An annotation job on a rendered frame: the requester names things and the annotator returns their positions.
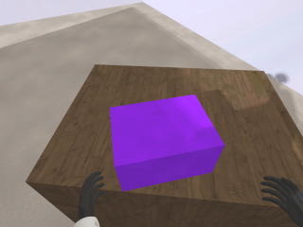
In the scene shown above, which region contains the left robot forearm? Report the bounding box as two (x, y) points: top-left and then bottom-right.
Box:
(74, 217), (100, 227)

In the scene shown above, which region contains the robot left hand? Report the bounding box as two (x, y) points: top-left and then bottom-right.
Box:
(78, 171), (105, 220)

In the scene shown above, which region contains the carton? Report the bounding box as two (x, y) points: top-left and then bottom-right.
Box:
(110, 95), (225, 192)

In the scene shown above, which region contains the pedestal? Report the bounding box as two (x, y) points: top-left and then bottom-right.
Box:
(26, 64), (303, 227)

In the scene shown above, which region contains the robot right hand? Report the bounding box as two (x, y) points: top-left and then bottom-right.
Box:
(260, 176), (303, 227)

